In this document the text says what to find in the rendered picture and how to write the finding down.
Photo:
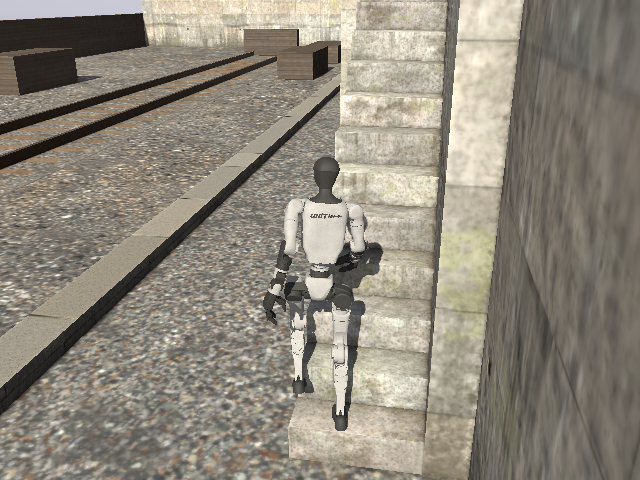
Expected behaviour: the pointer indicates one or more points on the robot right foot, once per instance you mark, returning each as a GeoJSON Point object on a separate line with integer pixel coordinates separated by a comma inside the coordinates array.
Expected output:
{"type": "Point", "coordinates": [340, 421]}

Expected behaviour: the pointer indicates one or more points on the robot left forearm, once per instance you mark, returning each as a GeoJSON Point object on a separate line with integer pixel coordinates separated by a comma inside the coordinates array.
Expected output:
{"type": "Point", "coordinates": [281, 271]}

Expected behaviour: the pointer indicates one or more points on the robot right hand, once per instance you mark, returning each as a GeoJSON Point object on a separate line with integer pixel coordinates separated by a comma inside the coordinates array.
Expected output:
{"type": "Point", "coordinates": [346, 259]}

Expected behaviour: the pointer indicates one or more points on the left robot upper arm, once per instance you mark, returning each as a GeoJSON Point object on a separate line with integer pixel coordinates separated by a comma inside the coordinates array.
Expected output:
{"type": "Point", "coordinates": [291, 223]}

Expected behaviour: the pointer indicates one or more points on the robot left hand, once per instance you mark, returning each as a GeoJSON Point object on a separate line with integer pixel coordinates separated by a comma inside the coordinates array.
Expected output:
{"type": "Point", "coordinates": [268, 304]}

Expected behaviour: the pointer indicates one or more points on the right robot upper arm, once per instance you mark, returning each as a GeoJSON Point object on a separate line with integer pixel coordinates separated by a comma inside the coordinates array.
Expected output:
{"type": "Point", "coordinates": [355, 212]}

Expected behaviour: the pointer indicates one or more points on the robot right forearm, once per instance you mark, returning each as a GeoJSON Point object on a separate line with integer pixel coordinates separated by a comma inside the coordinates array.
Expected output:
{"type": "Point", "coordinates": [355, 257]}

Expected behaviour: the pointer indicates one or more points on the robot head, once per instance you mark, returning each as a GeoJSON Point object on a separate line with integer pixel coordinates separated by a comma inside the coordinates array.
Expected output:
{"type": "Point", "coordinates": [326, 170]}

